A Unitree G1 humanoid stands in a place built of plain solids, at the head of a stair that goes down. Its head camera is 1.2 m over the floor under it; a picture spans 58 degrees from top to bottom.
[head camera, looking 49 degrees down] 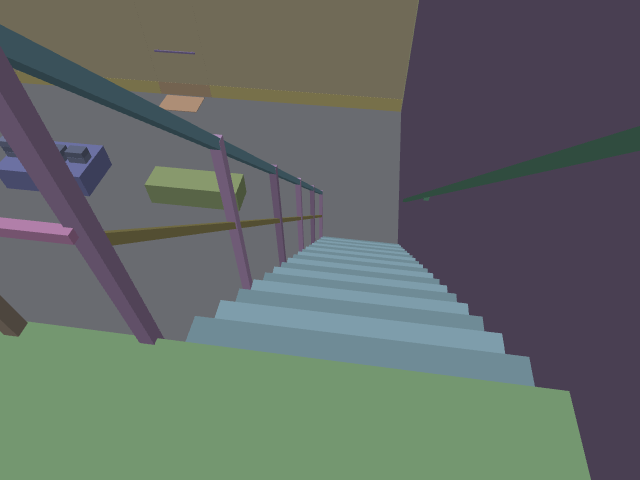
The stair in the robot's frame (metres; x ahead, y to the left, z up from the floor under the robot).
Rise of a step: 0.21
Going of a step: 0.21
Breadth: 1.21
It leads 8 degrees to the right of straight ahead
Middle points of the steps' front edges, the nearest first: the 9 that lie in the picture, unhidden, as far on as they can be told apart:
0.56 -0.10 0.00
0.77 -0.13 -0.21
0.97 -0.16 -0.42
1.18 -0.19 -0.62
1.39 -0.22 -0.83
1.59 -0.24 -1.04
1.80 -0.27 -1.25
2.00 -0.30 -1.46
2.21 -0.33 -1.66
